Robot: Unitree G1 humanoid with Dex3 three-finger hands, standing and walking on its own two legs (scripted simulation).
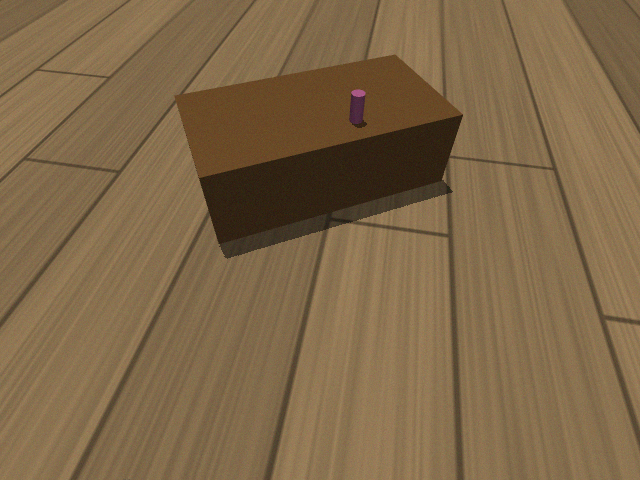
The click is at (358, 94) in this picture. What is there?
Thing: squat round
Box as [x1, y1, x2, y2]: [349, 89, 365, 123]
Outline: 358,89 353,90 351,92 349,120 353,123 359,123 362,120 365,93 362,90
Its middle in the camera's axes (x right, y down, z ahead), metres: +0.16 -0.52 +1.53
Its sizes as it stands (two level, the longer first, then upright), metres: 0.054 0.054 0.118
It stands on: a support 0.36 m high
